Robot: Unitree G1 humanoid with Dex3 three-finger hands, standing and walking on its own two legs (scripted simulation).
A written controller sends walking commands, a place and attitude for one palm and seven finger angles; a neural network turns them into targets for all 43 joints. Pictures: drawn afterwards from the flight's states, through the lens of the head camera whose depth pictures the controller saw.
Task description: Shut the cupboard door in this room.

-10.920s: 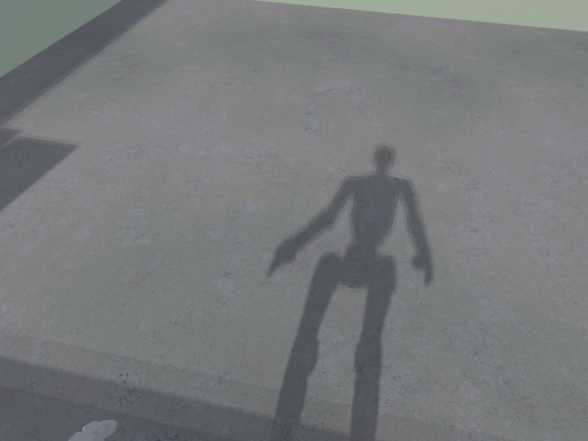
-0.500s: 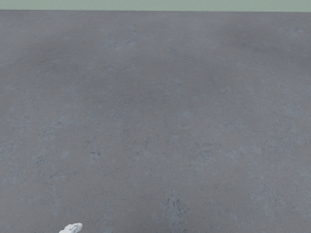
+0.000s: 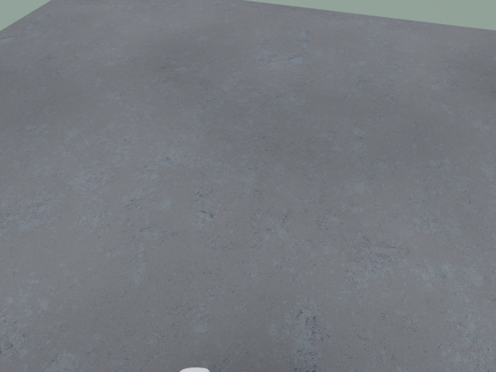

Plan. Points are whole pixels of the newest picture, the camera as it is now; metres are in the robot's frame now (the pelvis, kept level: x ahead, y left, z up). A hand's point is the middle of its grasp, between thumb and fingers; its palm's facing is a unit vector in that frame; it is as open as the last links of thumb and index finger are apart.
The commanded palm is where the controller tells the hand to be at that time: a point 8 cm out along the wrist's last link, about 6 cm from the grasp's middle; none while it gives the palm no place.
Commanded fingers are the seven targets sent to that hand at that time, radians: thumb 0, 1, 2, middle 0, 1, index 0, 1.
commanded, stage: turn or walk to find it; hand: left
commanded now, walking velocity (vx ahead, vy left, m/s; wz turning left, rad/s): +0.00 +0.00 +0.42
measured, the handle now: out of the picture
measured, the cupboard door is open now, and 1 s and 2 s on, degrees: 89 89 89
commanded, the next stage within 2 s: none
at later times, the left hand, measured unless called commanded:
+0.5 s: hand out of the picture +0.04 +0.23 -0.15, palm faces +0.20 -0.94 -0.27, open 7.3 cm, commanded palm none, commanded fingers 0.00 0.90 0.90 -0.20 -0.30 -0.20 -0.30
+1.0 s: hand out of the picture -0.12 +0.18 -0.17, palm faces +0.46 -0.86 -0.25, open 7.3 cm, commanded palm none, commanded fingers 0.00 0.90 0.90 -0.20 -0.30 -0.20 -0.30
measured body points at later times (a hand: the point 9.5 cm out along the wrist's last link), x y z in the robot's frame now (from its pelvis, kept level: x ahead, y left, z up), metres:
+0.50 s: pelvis -0.03 +0.01 +0.00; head +0.00 +0.00 +0.45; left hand +0.03 +0.28 -0.13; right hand +0.07 -0.22 -0.15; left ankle -0.02 +0.13 -0.74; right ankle -0.01 -0.12 -0.71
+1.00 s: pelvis -0.06 -0.01 +0.00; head -0.02 +0.00 +0.45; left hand -0.14 +0.23 -0.15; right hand +0.11 -0.22 -0.15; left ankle -0.15 +0.10 -0.71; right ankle -0.01 -0.11 -0.74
